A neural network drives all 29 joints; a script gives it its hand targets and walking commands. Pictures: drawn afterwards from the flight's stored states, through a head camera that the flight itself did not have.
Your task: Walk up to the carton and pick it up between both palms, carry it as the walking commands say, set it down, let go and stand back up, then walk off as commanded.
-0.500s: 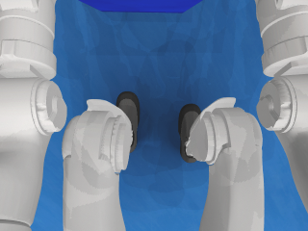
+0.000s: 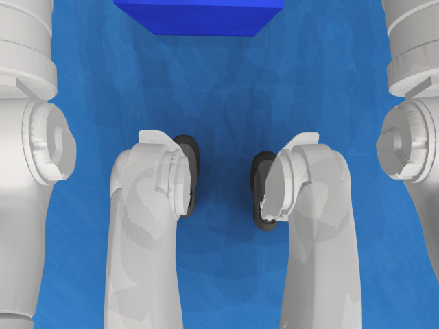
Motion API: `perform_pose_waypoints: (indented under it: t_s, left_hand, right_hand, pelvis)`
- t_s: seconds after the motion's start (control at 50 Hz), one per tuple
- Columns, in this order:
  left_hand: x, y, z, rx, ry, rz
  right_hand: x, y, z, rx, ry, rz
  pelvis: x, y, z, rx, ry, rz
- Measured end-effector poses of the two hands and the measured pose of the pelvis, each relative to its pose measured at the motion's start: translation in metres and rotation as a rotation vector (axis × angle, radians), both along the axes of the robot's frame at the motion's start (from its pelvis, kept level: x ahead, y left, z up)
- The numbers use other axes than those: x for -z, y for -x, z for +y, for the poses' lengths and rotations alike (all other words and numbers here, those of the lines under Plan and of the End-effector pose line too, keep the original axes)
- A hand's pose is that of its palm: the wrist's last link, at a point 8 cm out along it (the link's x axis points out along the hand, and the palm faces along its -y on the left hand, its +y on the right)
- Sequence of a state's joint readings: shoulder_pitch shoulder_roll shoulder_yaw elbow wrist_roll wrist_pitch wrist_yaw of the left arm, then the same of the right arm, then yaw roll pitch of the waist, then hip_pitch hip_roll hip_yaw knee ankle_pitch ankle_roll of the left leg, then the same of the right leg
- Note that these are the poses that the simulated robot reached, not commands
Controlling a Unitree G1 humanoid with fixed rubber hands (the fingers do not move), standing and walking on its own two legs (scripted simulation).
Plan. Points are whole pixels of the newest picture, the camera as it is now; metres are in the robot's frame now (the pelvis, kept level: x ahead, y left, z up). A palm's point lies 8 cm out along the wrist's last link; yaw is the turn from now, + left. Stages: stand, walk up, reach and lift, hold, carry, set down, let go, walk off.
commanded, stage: set down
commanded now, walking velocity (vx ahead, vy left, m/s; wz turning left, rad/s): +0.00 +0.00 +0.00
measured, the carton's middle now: out of the picture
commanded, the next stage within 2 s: let go in 0.96 s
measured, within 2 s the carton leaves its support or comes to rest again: neither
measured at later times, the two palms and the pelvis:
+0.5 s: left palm out of the picture +0.58 +0.25 +0.02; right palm out of the picture +0.60 -0.15 +0.03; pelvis +0.01 +0.00 +0.13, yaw +0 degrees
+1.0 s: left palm out of the picture +0.57 +0.25 +0.16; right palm out of the picture +0.60 -0.15 +0.16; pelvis +0.02 +0.00 +0.24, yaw +1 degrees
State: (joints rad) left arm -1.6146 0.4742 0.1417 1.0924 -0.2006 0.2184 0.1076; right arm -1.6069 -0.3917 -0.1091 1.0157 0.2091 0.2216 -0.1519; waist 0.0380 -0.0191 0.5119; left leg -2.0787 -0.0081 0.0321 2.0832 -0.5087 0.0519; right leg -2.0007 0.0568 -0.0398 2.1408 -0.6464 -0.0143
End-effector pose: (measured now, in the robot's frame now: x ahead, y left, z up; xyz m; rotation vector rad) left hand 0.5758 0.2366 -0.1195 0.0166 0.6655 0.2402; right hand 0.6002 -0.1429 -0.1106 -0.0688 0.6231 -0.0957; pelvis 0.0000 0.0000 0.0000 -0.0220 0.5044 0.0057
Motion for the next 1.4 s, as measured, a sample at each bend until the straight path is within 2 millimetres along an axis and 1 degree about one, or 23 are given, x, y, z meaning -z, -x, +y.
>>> perform_pose_waypoints:
  t_s: [0.1, 0.2, 0.3, 0.36, 0.42, 0.52, 0.62, 0.68, 0.76, 0.84, 0.92, 1.04, 1.1, 1.16, 1.22, 1.26, 1.32, 1.4]
  left_hand:
    - [-0.018, 0.003, 0.001, 0.001, 0.007, 0.011]
    - [-0.040, 0.004, 0.003, 0.008, 0.011, 0.014]
    - [-0.076, -0.002, 0.007, 0.009, 0.003, -0.015]
    - [-0.096, -0.004, 0.009, 0.008, 0.005, -0.008]
    - [-0.120, -0.007, 0.009, 0.016, 0.003, -0.027]
    - [-0.147, -0.003, 0.009, 0.022, 0.004, -0.008]
    - [-0.171, 0.009, 0.011, 0.025, -0.007, 0.005]
    - [-0.194, 0.009, 0.011, 0.026, -0.005, -0.006]
    - [-0.226, 0.004, 0.008, 0.035, 0.003, -0.035]
    - [-0.253, 0.003, 0.010, 0.038, 0.007, -0.046]
    - [-0.267, 0.006, 0.017, 0.039, 0.019, -0.019]
    - [-0.286, 0.004, 0.016, 0.067, 0.010, -0.002]
    - [-0.289, 0.002, 0.016, 0.084, -0.013, 0.020]
    - [-0.283, 0.007, 0.016, 0.094, -0.028, 0.057]
    - [-0.274, 0.020, 0.017, 0.090, -0.031, 0.107]
    - [-0.274, 0.030, 0.018, 0.089, -0.042, 0.119]
    - [-0.288, 0.047, 0.018, 0.108, -0.085, 0.094]
    - [-0.311, 0.079, 0.017, 0.132, -0.127, 0.129]
  right_hand:
    - [-0.020, 0.003, 0.002, -0.005, 0.006, 0.013]
    - [-0.047, 0.001, 0.005, -0.017, 0.013, 0.003]
    - [-0.081, -0.003, 0.004, -0.022, 0.023, -0.013]
    - [-0.097, -0.004, 0.000, -0.014, 0.032, 0.001]
    - [-0.117, -0.003, -0.005, -0.011, 0.033, -0.002]
    - [-0.149, -0.004, -0.008, -0.020, 0.031, 0.000]
    - [-0.177, 0.001, -0.008, -0.030, 0.018, 0.000]
    - [-0.197, 0.003, -0.010, -0.028, 0.019, -0.005]
    - [-0.222, 0.004, -0.010, -0.028, 0.016, -0.014]
    - [-0.245, 0.004, -0.010, -0.032, 0.018, -0.010]
    - [-0.258, 0.005, -0.010, -0.044, 0.040, 0.042]
    - [-0.279, 0.001, -0.008, -0.054, 0.036, 0.064]
    - [-0.279, 0.001, -0.007, -0.060, 0.042, 0.092]
    - [-0.271, 0.007, -0.011, -0.061, 0.067, 0.129]
    - [-0.264, 0.020, -0.018, -0.062, 0.087, 0.161]
    - [-0.268, 0.026, -0.022, -0.059, 0.090, 0.143]
    - [-0.282, 0.039, -0.031, -0.079, 0.111, 0.097]
    - [-0.296, 0.075, -0.050, -0.087, 0.112, 0.151]
  pelvis:
    - [-0.022, 0.002, 0.001, -0.002, 0.006, -0.005]
    - [-0.045, 0.001, 0.003, -0.005, 0.012, 0.000]
    - [-0.072, -0.001, 0.003, -0.008, 0.017, 0.003]
    - [-0.089, -0.003, 0.003, -0.010, 0.018, 0.002]
    - [-0.108, -0.006, 0.003, -0.012, 0.018, -0.005]
    - [-0.137, -0.008, 0.001, -0.014, 0.013, -0.011]
    - [-0.164, -0.007, -0.001, -0.016, 0.007, -0.027]
    - [-0.177, -0.004, -0.002, -0.017, 0.006, -0.041]
    - [-0.195, -0.002, -0.003, -0.018, 0.004, -0.051]
    - [-0.215, -0.002, -0.002, -0.017, 0.003, -0.046]
    - [-0.232, -0.009, -0.001, -0.017, 0.007, 0.014]
    - [-0.250, -0.030, 0.002, -0.015, 0.010, 0.097]
    - [-0.259, -0.043, 0.002, -0.015, 0.010, 0.142]
    - [-0.268, -0.058, 0.002, -0.015, 0.012, 0.187]
    - [-0.275, -0.072, 0.002, -0.015, 0.011, 0.215]
    - [-0.282, -0.079, 0.001, -0.016, 0.008, 0.198]
    - [-0.296, -0.086, -0.002, -0.019, -0.001, 0.122]
    - [-0.309, -0.101, -0.008, -0.017, -0.011, 0.078]
